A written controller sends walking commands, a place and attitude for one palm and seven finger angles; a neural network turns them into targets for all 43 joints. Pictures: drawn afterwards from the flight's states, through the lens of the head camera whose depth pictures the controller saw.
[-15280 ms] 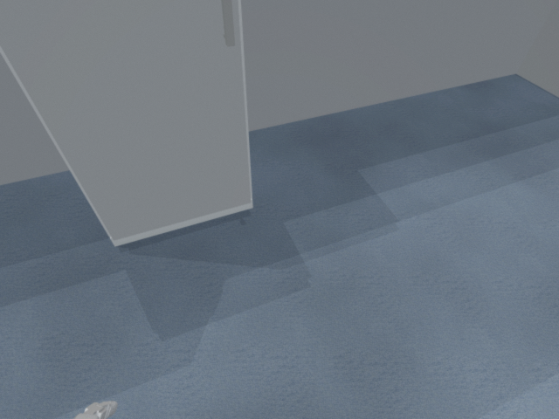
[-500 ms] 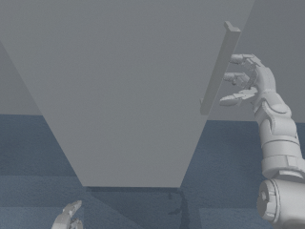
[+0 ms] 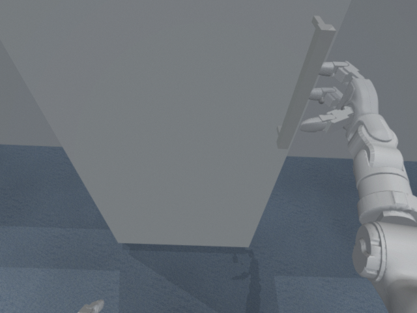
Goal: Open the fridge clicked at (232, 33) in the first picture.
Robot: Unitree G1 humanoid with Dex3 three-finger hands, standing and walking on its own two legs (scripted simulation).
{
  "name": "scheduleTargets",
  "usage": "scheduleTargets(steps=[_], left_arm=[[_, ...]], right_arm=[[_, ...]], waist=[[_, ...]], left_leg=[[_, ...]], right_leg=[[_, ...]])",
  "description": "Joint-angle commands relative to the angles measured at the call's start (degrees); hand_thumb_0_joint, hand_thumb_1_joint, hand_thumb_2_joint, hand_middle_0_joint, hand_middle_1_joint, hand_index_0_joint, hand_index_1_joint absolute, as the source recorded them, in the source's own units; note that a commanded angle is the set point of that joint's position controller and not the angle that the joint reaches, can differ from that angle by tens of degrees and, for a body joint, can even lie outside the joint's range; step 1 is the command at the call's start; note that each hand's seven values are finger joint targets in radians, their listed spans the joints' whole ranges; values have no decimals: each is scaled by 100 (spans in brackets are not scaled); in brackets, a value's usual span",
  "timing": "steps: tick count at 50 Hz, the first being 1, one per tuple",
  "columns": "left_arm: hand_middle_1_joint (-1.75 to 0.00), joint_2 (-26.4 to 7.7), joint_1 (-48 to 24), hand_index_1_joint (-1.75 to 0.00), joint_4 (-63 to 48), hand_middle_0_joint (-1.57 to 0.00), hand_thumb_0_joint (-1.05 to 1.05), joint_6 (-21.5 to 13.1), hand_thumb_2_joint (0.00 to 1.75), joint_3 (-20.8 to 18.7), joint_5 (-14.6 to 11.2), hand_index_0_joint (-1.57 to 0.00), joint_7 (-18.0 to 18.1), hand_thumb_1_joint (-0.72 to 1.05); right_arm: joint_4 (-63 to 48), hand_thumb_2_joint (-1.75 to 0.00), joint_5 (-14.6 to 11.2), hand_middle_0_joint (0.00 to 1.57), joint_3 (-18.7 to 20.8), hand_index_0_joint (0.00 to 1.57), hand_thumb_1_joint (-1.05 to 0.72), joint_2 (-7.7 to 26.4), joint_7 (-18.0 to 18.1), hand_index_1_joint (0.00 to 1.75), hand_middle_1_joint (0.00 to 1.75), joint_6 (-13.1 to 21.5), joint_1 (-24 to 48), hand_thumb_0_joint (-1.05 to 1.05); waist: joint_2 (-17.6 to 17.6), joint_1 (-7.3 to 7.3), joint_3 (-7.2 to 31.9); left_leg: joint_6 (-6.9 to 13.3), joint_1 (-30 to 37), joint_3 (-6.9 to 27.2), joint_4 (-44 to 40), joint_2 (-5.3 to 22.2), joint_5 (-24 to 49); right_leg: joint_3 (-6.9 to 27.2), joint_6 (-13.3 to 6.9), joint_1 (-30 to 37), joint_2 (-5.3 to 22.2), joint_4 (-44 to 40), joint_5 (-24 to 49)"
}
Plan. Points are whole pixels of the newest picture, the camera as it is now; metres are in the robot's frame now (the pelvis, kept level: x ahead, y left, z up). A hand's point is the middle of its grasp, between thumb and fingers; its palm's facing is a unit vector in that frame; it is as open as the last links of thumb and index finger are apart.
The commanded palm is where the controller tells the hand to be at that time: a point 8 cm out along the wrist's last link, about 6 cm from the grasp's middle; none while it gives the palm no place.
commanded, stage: slide the fingers in behind the handle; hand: right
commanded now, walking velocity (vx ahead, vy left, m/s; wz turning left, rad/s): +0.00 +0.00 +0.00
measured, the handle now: (297, 91) +0.50 -0.11 +0.19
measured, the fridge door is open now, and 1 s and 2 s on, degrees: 0 0 0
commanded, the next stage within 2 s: grip the handle and tug to test in 1.58 s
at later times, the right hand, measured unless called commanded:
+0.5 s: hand (311, 103) +0.45 -0.13 +0.20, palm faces -0.08 +1.00 +0.00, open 14.0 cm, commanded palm +0.42 -0.17 +0.20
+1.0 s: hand (296, 103) +0.44 -0.10 +0.20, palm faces -0.08 +1.00 +0.00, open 14.0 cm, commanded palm +0.42 -0.15 +0.20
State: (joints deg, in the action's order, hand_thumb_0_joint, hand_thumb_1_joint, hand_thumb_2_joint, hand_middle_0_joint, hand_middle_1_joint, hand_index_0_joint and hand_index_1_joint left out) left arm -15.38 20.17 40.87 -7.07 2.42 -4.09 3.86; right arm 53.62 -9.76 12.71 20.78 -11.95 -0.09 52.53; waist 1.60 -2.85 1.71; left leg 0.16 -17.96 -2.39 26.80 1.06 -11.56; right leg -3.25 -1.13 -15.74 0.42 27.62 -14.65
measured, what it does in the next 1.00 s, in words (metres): stands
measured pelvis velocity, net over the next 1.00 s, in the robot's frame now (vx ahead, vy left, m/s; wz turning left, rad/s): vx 0.01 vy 0.01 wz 0.01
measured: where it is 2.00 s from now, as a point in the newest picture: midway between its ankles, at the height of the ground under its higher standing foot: outside the picture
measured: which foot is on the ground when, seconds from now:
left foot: down 0.00-1.00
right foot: down 0.00-1.00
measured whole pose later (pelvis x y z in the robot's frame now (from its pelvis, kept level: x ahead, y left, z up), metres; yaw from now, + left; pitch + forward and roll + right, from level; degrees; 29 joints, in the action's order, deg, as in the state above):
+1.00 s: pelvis +0.01 +0.01 +0.00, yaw +0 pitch +1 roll +0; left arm -14.1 15.2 38.2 -2.6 2.4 -3.9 3.4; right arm 36.2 -9.7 9.2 12.9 -5.9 -9.5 44.3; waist 2.1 -1.1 2.0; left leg 0.8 -14.1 -2.2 25.5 0.2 -12.2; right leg -3.4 -0.4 -11.3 1.1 25.5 -14.9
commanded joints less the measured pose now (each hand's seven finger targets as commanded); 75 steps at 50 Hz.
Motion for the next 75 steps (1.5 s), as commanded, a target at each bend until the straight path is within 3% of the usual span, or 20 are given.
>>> scheduleTargets(steps=[1,3,7,10,16,18,22,28,32,39,41,45,46,53,57,65,69,71,73,75], left_arm=[[-30,-790,-192,-30,-795,-20,0,-299,90,-277,11,-20,15,90],[-30,-773,-254,-30,-829,-20,0,-320,90,-271,6,-20,2,90],[-30,-780,-369,-30,-918,-20,0,-252,90,-253,-5,-20,1,90],[-30,-697,-464,-30,-975,-20,0,-256,90,-258,-11,-20,-9,90],[-30,-703,-550,-30,-994,-20,0,-148,90,-247,-6,-20,10,90],[-30,-670,-607,-30,-1021,-20,0,-127,90,-239,0,-20,5,90],[-30,-650,-684,-30,-1051,-20,0,-51,90,-243,-6,-20,14,90],[-30,-598,-772,-30,-1053,-20,0,33,90,-210,3,-20,15,90],[-30,-597,-789,-30,-1038,-20,0,71,90,-218,28,-20,13,90],[-30,-534,-857,-30,-1109,-20,0,134,90,-215,48,-20,-26,90],[-30,-565,-866,-30,-1135,-20,0,162,90,-235,66,-20,-35,90],[-30,-533,-914,-30,-1117,-20,0,192,90,-219,36,-20,-24,90],[-30,-556,-920,-30,-1108,-20,0,207,90,-233,42,-20,-17,90],[-30,-526,-899,-30,-1035,-20,0,177,90,-198,53,-20,35,90],[-30,-520,-884,-30,-1048,-20,0,138,90,-213,77,-20,21,90],[-30,-553,-816,-30,-1031,-20,0,133,90,-223,51,-20,-1,90],[-30,-517,-837,-30,-1036,-20,0,75,90,-219,40,-20,-21,90],[-30,-575,-781,-30,-973,-20,0,89,90,-238,62,-20,-5,90],[-30,-532,-824,-30,-971,-20,0,74,90,-216,52,-20,-6,90],[-30,-543,-750,-30,-914,-20,0,67,90,-214,72,-20,5,90]], right_arm=[[-1588,-30,-113,30,184,30,50,952,-24,120,120,427,2882,0],[-1817,-30,-150,30,161,30,50,850,-22,120,120,372,2855,0],[-1913,-30,-108,30,459,30,50,1168,72,120,120,214,2415,0],[-2363,-30,-40,30,191,30,50,871,158,120,120,171,2584,0],[-2347,-30,-76,30,238,30,50,856,211,120,120,-78,2282,0],[-2545,-30,-51,30,185,30,50,773,258,120,120,-131,2419,0],[-2572,-30,-105,30,52,30,50,550,262,120,120,-225,2272,0],[-2776,-30,-86,30,-200,30,50,275,353,120,120,-325,2501,0],[-2783,-30,-114,30,-12,30,50,391,457,120,120,-337,2368,0],[-3064,-30,-51,30,-121,30,50,184,550,120,120,-379,2257,0],[-3078,-30,-42,30,103,30,50,379,580,120,120,-405,1891,0],[-3078,-30,-37,30,-172,30,50,81,595,120,120,-533,2061,0],[-3049,-30,-16,30,-59,30,50,237,621,120,120,-536,2039,0],[-2898,-30,-35,30,-161,30,50,162,683,120,120,-495,2484,0],[-2894,-30,-21,30,-48,30,50,249,699,120,120,-332,2415,0],[-2608,-30,-8,30,-38,30,50,277,641,120,120,-325,2316,0],[-2854,-30,-34,30,-358,30,50,-91,646,120,120,-265,2544,0],[-2632,-30,-17,30,-155,30,50,140,693,120,120,-293,2474,0],[-2654,-30,-7,30,-320,30,50,-52,720,120,120,-318,2625,0],[-2431,-30,10,30,-238,30,50,24,767,120,120,-340,2701,0]], waist=[[-224,-15,1825],[-169,-7,1836],[-360,126,1624],[77,100,1786],[-350,101,1648],[-60,116,1731],[-408,72,1749],[-174,40,1745],[-454,82,1858],[-239,177,1959],[-451,288,2061],[-466,140,1657],[-456,182,1637],[-348,81,1619],[-253,169,1917],[-379,151,1708],[-224,89,1729],[-518,84,1643],[-283,69,1615],[-415,48,1547]], left_leg=[[173,625,57,-266,-126,908],[163,594,60,-256,-147,989],[153,778,90,-312,-128,847],[167,695,98,-288,-131,963],[141,879,82,-322,-126,1193],[155,857,102,-297,-116,1307],[134,898,85,-287,-125,1476],[149,847,69,-264,-117,1513],[131,1009,77,-267,-120,1647],[148,1179,77,-219,-112,1914],[154,1369,68,-199,-122,2083],[114,1097,84,-336,-122,1672],[129,1112,75,-350,-122,1550],[122,992,118,-411,-120,1296],[138,1195,148,-357,-102,1454],[131,1078,128,-398,-118,1282],[152,954,88,-376,-142,1307],[139,913,67,-413,-157,1138],[138,840,85,-413,-137,1020],[133,775,81,-430,-146,916]], right_leg=[[337,-99,800,76,-365,995],[326,-89,865,78,-378,1035],[261,-116,557,61,-457,830],[240,-89,842,66,-419,1004],[202,-117,718,50,-399,1131],[199,-104,822,27,-401,1230],[196,-129,876,36,-356,1353],[223,-105,963,4,-344,1417],[216,-124,954,4,-334,1512],[158,-105,989,-12,-350,1720],[145,-114,965,-11,-334,1895],[128,-136,863,-14,-407,1412],[146,-131,841,-3,-410,1370],[173,-144,846,-33,-427,1138],[147,-144,887,-44,-416,1283],[146,-129,741,-22,-454,1099],[195,-110,936,-7,-449,1208],[232,-119,873,10,-461,1114],[220,-107,855,2,-485,998],[244,-109,790,-5,-484,894]])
